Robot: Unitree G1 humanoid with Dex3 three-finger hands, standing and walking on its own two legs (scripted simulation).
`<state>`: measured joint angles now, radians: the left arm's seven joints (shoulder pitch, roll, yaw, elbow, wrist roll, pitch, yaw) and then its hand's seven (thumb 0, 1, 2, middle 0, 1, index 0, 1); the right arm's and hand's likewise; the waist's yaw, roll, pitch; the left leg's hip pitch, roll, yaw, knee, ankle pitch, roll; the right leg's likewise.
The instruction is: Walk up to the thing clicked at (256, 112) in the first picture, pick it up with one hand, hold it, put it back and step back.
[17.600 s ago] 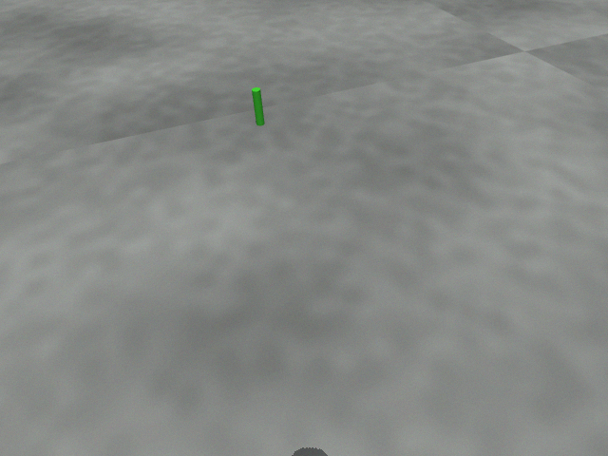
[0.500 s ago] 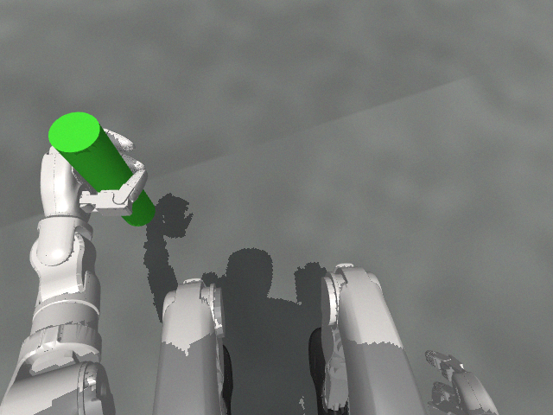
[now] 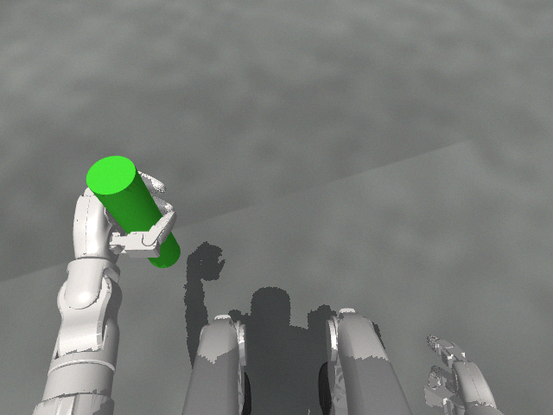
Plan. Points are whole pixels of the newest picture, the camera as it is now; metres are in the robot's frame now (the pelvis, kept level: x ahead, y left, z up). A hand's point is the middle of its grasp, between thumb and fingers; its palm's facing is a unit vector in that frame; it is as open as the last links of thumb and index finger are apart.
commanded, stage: lift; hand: left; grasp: from the side
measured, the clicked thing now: (143, 222) +0.39 +0.20 +0.01
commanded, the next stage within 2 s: hold in 1.18 s
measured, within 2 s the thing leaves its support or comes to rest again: neither
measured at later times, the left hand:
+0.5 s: hand (104, 177) +0.38 +0.19 +0.15, palm faces +0.04 -1.00 -0.03, open 6.9 cm
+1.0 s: hand (92, 133) +0.39 +0.18 +0.20, palm faces +0.04 -1.00 -0.03, open 7.0 cm
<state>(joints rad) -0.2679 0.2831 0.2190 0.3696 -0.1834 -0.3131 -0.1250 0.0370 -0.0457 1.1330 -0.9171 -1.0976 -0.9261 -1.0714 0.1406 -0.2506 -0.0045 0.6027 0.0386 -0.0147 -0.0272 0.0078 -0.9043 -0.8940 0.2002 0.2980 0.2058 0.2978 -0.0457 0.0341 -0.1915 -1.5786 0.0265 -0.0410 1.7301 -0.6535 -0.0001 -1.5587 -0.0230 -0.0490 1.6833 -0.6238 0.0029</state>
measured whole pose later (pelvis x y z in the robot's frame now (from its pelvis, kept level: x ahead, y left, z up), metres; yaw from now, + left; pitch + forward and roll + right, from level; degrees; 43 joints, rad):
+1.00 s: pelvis +0.05 +0.00 +0.16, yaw +1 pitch +12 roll -1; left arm -0.14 0.23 0.15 0.43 -0.19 -0.33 -0.13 0.04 -0.04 1.13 -0.91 -1.11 -0.92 -1.08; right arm 0.24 -0.22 0.00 0.64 0.02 -0.05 -0.04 0.01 -0.90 -0.89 0.20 0.30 0.21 0.30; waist -0.03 0.02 -0.08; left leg -0.75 0.03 -0.01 1.03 -0.49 -0.01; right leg -0.74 -0.01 -0.04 0.99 -0.46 0.00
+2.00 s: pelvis +0.06 -0.01 +0.19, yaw +1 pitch +6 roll -1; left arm -0.13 0.21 0.14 0.46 -0.19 -0.35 -0.13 0.04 -0.04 1.13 -0.91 -1.11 -0.92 -1.08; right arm 0.23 -0.23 0.00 0.66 0.02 -0.03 -0.05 0.01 -0.91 -0.90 0.20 0.30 0.21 0.30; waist -0.03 0.02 -0.03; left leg -0.53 0.03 0.00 0.84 -0.41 -0.01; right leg -0.52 -0.01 -0.03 0.82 -0.39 0.00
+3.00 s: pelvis +0.05 +0.00 +0.20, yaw +1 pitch +5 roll -1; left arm -0.14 0.21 0.13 0.49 -0.18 -0.37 -0.15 0.04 -0.04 1.13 -0.91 -1.11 -0.92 -1.08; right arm 0.24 -0.23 0.00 0.67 0.02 -0.04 -0.04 0.01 -0.91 -0.90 0.20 0.30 0.20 0.30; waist -0.02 0.02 -0.02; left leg -0.49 0.03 0.00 0.80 -0.40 -0.01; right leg -0.49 -0.01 -0.03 0.78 -0.37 0.00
